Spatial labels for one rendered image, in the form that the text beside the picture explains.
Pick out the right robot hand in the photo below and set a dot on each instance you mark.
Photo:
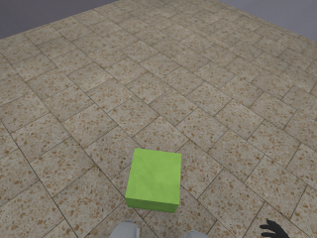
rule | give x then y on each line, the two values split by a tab
274	227

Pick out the carton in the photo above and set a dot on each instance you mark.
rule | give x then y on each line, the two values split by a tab
154	180

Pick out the robot left thigh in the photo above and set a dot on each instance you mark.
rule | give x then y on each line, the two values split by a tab
126	230

